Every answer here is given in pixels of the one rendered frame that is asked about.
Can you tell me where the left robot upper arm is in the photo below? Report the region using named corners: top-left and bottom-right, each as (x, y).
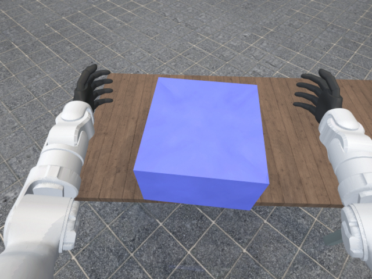
top-left (0, 194), bottom-right (80, 279)

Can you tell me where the table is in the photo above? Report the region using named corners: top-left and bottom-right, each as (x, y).
top-left (74, 73), bottom-right (372, 246)

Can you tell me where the left robot hand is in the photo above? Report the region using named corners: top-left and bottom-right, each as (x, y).
top-left (73, 64), bottom-right (113, 113)

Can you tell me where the left robot forearm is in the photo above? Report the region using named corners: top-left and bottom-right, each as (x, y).
top-left (3, 101), bottom-right (95, 248)

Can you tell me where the right robot upper arm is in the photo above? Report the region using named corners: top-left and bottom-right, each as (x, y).
top-left (341, 203), bottom-right (372, 271)

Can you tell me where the right robot hand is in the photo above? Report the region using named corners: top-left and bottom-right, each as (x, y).
top-left (293, 69), bottom-right (343, 123)

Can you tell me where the right robot forearm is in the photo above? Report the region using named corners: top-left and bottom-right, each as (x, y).
top-left (319, 108), bottom-right (372, 206)

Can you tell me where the carton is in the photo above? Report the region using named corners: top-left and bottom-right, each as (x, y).
top-left (133, 77), bottom-right (269, 210)

